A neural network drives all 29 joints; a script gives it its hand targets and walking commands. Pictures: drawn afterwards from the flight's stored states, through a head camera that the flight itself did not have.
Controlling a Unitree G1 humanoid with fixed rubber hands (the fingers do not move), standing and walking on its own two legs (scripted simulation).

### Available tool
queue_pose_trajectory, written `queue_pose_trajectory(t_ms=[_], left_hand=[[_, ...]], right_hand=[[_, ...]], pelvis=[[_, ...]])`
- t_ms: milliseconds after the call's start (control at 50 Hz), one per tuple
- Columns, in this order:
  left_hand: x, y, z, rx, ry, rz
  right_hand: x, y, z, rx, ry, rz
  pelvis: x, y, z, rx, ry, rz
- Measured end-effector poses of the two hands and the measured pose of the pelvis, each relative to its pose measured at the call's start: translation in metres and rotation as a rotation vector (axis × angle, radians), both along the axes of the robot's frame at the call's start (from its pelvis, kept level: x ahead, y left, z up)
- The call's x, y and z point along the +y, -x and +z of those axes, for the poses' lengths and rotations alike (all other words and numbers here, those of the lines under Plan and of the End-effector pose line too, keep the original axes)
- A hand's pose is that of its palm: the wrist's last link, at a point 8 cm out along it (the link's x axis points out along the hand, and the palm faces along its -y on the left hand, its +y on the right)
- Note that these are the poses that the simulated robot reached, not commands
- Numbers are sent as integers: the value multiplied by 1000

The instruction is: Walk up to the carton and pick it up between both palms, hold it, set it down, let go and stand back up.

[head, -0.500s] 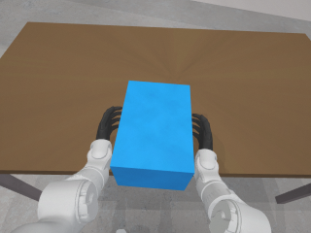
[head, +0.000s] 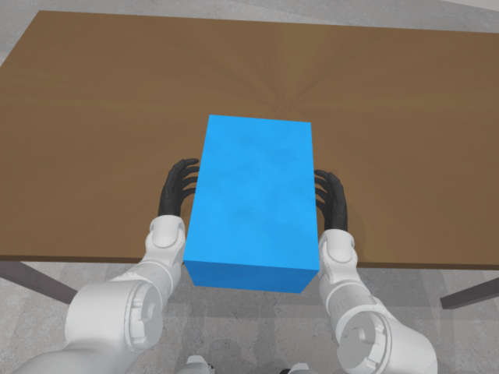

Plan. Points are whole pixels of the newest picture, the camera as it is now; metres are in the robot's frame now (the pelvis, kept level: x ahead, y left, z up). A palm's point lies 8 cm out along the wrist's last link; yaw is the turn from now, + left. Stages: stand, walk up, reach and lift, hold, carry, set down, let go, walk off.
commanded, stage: reach and lift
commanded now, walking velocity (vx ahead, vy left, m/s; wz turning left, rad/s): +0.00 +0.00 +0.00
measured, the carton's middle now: (254, 202) +0.42 -0.01 -0.02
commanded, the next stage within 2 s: none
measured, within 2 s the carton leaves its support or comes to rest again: leaves its support in 1.12 s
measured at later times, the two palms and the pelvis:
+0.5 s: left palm (173, 204) +0.40 +0.13 -0.01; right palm (333, 217) +0.38 -0.14 -0.01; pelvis +0.01 -0.01 +0.00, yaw +1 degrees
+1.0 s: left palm (172, 203) +0.40 +0.13 -0.01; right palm (333, 215) +0.38 -0.14 -0.01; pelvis +0.01 +0.00 +0.00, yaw +0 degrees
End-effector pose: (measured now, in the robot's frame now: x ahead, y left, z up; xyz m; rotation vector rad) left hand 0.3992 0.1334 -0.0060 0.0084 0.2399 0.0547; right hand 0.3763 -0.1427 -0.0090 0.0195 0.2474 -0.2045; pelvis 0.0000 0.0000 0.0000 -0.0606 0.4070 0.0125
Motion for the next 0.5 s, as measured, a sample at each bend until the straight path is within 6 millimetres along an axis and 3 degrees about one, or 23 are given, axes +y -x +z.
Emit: queue_pose_trajectory(t_ms=[500], left_hand=[[-1, -5, -1, 0, 6, 7]], right_hand=[[-1, -6, -1, -1, -7, 5]], pelvis=[[-9, -8, 0, -8, -4, 9]])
